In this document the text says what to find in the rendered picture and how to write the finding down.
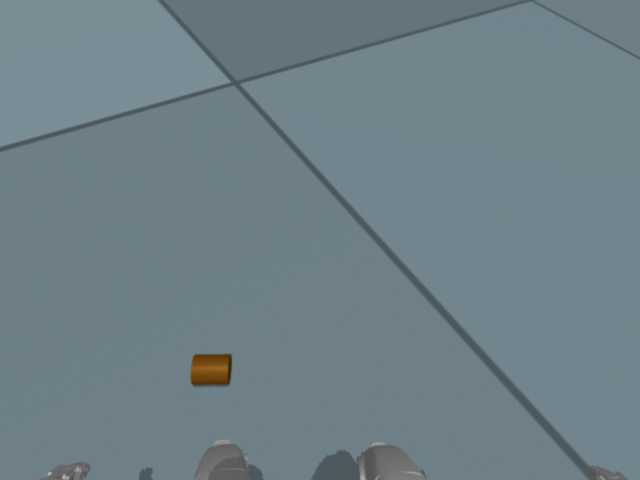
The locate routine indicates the can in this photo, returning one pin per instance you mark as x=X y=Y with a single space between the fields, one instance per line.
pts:
x=211 y=369

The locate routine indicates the left robot hand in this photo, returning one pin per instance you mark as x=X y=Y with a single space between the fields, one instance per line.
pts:
x=74 y=471

